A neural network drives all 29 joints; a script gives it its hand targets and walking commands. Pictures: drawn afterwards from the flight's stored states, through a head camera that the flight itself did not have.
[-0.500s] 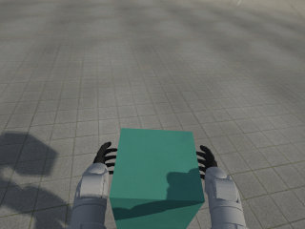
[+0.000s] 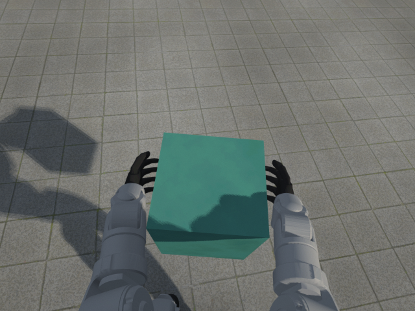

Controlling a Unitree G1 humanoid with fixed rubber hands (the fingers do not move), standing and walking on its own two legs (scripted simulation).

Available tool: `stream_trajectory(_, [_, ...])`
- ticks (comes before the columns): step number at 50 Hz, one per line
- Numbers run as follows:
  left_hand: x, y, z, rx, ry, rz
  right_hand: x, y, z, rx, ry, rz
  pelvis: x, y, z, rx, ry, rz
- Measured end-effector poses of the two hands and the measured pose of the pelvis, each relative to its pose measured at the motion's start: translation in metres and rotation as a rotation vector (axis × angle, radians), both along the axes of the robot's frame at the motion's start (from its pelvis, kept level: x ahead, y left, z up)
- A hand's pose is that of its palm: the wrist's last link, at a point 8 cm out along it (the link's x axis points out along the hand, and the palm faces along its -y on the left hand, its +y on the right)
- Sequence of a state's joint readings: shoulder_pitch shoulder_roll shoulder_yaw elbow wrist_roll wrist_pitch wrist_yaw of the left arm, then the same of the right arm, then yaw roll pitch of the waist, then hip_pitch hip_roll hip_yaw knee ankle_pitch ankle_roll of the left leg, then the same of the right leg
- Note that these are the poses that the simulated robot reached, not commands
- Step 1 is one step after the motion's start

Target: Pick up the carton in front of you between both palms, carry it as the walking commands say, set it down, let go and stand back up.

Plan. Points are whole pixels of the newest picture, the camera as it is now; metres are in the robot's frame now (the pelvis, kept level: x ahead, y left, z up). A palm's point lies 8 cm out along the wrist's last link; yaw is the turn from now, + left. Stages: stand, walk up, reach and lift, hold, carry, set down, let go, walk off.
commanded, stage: set down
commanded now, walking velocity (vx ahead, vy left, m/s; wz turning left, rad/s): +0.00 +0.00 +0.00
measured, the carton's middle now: (207, 202) +0.37 +0.01 -0.10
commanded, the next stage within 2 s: none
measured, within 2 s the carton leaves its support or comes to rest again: rests again in 1.92 s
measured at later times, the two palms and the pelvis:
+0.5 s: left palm (149, 197) +0.41 +0.17 -0.20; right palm (258, 206) +0.41 -0.13 -0.19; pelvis -0.03 +0.00 -0.12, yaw -3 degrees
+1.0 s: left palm (154, 206) +0.45 +0.17 -0.36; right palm (243, 209) +0.45 -0.12 -0.35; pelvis -0.06 +0.01 -0.24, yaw -6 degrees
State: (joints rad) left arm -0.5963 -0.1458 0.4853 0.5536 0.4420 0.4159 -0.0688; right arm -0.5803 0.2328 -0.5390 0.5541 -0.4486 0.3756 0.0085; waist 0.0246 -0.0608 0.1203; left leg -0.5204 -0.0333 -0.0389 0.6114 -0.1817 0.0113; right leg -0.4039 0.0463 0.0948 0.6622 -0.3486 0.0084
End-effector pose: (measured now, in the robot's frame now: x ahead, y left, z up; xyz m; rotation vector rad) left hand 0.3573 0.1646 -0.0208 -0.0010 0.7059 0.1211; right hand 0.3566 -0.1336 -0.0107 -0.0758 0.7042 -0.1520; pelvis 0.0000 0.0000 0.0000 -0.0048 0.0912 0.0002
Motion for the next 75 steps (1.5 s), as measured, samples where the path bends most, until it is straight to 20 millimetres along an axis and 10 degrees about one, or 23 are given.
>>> stream_trajectory(11, [0.014, 0.001, -0.120, 0.004, -0.035, 0.001, 0.014, 0.000, -0.119, 0.048, -0.036, -0.031, -0.016, -0.011, -0.047, -0.023, 0.372, -0.005])
stream_trajectory(40, [0.077, 0.009, -0.279, -0.021, -0.033, 0.019, 0.081, 0.009, -0.276, 0.056, -0.041, -0.037, -0.045, 0.010, -0.199, -0.052, 0.710, -0.044])
stream_trajectory(75, [0.120, 0.023, -0.484, 0.046, 0.041, 0.022, 0.133, 0.021, -0.493, 0.061, 0.035, 0.029, -0.066, 0.001, -0.341, -0.001, 0.660, -0.109])
